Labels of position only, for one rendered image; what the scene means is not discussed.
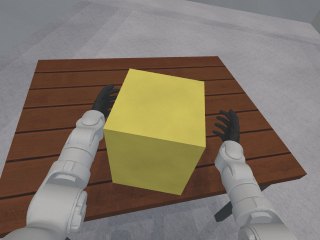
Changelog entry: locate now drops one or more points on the carton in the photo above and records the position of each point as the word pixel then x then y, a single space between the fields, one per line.
pixel 155 133

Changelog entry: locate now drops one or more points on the robot right forearm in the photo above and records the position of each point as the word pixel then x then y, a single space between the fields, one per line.
pixel 248 202

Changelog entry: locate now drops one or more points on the left robot upper arm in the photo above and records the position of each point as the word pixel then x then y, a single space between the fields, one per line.
pixel 58 211

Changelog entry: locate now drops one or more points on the left robot hand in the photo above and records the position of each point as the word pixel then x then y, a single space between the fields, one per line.
pixel 101 103

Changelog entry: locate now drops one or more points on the right robot upper arm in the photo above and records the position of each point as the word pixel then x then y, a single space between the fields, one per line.
pixel 265 231

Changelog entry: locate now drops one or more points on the table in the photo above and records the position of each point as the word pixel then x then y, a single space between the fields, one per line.
pixel 62 90

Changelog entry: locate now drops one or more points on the robot left forearm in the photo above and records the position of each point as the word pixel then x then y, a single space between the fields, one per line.
pixel 73 165

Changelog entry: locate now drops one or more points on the right robot hand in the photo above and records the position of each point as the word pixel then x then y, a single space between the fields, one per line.
pixel 232 131

